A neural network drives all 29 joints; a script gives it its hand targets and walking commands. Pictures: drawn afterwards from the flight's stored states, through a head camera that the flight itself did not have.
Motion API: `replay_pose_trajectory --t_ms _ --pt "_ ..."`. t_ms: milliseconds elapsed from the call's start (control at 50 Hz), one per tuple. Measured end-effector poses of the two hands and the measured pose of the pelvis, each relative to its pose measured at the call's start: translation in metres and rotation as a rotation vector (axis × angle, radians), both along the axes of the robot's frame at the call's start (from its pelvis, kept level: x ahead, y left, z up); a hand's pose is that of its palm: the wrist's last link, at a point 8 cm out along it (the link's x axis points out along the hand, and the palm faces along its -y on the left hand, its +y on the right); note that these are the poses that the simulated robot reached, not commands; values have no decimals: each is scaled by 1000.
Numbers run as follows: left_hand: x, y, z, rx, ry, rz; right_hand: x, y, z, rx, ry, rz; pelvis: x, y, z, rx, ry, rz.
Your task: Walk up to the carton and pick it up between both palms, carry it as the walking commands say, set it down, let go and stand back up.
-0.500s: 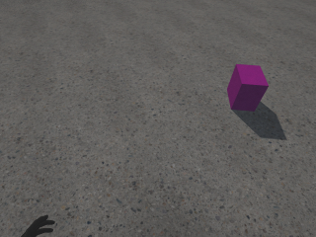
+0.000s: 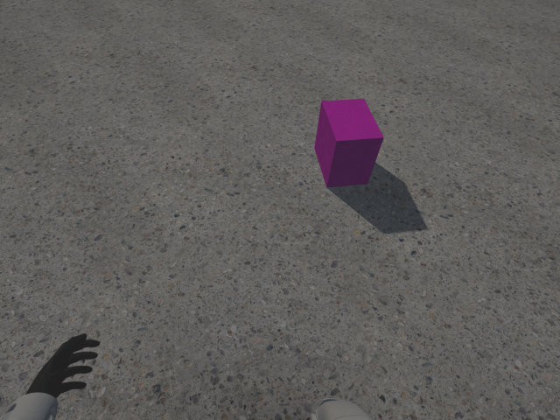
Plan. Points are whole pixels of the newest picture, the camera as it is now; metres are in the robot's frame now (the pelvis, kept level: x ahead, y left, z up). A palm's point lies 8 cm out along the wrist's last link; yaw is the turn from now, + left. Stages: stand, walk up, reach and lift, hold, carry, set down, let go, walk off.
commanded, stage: walk up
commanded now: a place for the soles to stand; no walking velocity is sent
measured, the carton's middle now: (345, 143) +1.32 -0.41 -0.61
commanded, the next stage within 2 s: none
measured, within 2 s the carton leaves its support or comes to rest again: neither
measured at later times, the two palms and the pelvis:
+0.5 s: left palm (132, 267) +0.38 +0.25 -0.07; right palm out of the picture +0.23 -0.45 -0.01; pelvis +0.22 -0.07 +0.01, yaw -2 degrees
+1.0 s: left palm (188, 228) +0.48 +0.17 -0.09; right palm (532, 193) +0.50 -0.53 -0.04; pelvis +0.42 -0.17 +0.00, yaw +0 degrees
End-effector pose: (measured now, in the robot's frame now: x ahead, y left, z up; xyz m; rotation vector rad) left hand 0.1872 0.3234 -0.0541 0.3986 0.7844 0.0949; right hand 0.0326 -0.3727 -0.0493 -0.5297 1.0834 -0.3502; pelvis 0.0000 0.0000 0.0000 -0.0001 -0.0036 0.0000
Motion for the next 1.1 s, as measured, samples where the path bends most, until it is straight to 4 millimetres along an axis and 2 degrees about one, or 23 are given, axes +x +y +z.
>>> replay_pose_trajectory --t_ms 140,180,220,260,300,440,520,600,660,740,840,900,940,980,1100 --pt "-30 12 -3 25 154 138 116 22 -4 90 -42 123 66 -9 13 -12 5 9" --pt "-30 18 -9 23 184 172 147 26 -2 84 -61 156 86 -8 11 -12 2 12" --pt "-20 22 -20 27 204 180 172 21 -1 45 -94 179 107 -6 1 -15 -1 4" --pt "-1 17 -31 29 224 170 186 10 3 7 -120 156 125 -9 -3 2 -3 -3" --pt "26 6 -35 16 228 143 193 -2 13 -19 -133 117 141 -15 -1 18 -8 -19" --pt "144 -43 -24 -38 156 36 200 -50 35 -67 -74 35 194 -47 11 23 -9 -35" --pt "214 -81 -12 -50 90 -16 202 -86 32 -74 -6 -9 224 -75 10 25 -9 -34" --pt "269 -115 -6 -8 22 -42 224 -129 11 -71 40 -31 259 -111 -4 17 -11 -31" --pt "275 -128 -5 20 25 -6 262 -141 -4 -34 23 -34 279 -130 -6 14 -18 -30" --pt "259 -134 0 34 101 77 322 -135 -12 43 -6 23 310 -144 6 4 -21 -23" --pt "241 -133 -1 40 188 162 390 -127 -9 90 -14 100 352 -157 15 -3 -14 -2" --pt "245 -134 -13 28 224 194 430 -129 -3 69 -45 145 379 -161 11 -3 -13 5" --pt "259 -138 -27 23 239 187 451 -139 -1 21 -77 158 396 -163 1 -2 -11 6" --pt "280 -150 -35 15 252 167 462 -154 6 -15 -97 132 409 -169 -1 12 -10 3" --pt "365 -191 -36 -25 202 85 471 -200 29 -80 -75 66 446 -198 5 23 -9 -10"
